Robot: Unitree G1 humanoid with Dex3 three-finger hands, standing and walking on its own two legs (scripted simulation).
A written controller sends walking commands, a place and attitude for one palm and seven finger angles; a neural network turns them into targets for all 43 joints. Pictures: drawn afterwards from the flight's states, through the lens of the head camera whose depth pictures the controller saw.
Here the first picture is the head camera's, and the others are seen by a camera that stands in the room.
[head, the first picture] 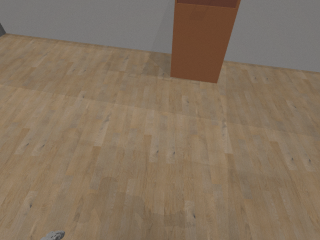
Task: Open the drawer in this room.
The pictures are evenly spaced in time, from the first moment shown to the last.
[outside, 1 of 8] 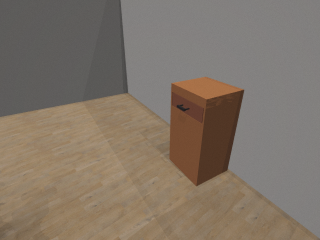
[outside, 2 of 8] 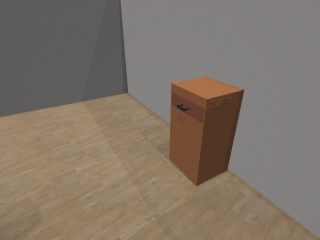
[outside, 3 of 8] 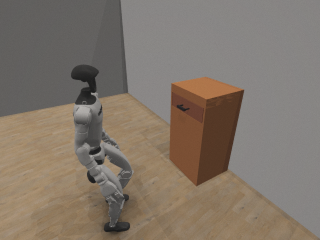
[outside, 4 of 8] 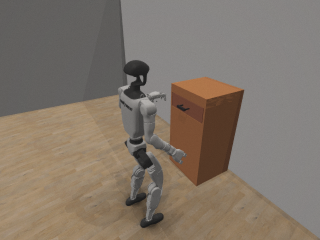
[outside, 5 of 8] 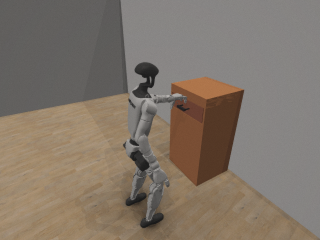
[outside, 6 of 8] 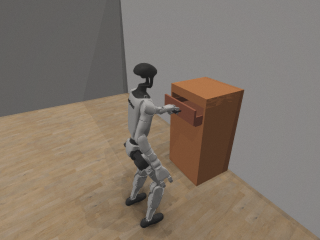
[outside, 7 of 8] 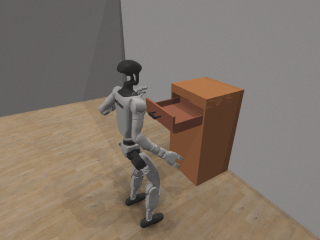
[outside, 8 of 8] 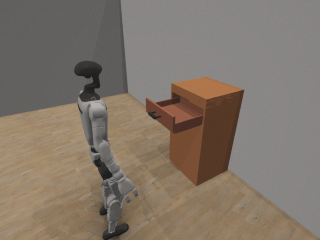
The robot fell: no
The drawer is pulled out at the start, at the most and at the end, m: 0.00 0.30 0.30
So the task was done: yes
